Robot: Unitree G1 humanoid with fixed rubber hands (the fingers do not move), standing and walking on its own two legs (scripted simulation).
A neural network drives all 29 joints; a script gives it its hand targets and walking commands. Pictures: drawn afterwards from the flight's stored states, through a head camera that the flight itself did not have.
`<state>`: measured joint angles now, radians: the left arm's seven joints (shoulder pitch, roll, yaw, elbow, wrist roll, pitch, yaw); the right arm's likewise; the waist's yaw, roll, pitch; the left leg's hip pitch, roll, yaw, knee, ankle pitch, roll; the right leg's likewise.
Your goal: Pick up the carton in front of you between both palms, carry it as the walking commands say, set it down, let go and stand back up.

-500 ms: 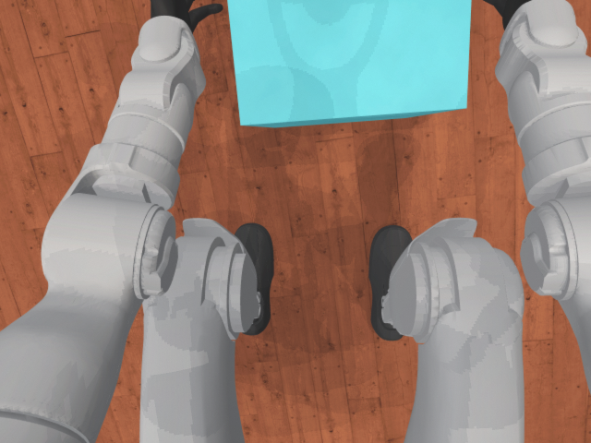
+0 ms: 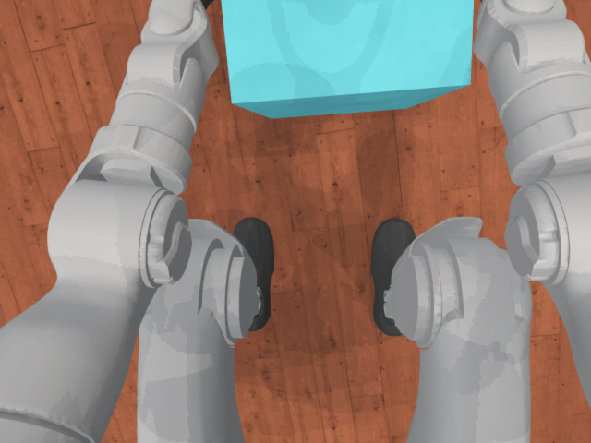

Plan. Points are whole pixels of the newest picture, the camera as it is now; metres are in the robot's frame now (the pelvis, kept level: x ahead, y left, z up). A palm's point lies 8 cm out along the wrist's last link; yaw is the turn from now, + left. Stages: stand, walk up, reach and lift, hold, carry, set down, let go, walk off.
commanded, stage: reach and lift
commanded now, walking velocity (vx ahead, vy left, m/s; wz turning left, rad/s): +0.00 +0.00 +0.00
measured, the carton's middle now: (337, 17) +0.54 -0.03 -0.23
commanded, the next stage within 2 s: none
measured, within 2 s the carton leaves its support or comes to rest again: leaves its support in 0.04 s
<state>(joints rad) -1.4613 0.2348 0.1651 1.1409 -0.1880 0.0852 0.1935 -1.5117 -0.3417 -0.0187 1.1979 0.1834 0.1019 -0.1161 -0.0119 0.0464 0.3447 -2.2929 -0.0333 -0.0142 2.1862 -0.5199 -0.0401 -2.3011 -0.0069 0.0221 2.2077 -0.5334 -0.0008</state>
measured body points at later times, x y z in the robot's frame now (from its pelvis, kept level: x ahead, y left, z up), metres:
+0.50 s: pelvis +0.00 +0.02 +0.10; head +0.26 -0.02 +0.47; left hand +0.52 +0.11 +0.03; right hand +0.50 -0.19 +0.03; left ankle +0.13 +0.13 -0.33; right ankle +0.12 -0.12 -0.33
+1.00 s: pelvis +0.05 +0.01 +0.22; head +0.22 -0.02 +0.64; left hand +0.49 +0.12 +0.18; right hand +0.46 -0.18 +0.17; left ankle +0.13 +0.13 -0.33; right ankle +0.12 -0.12 -0.33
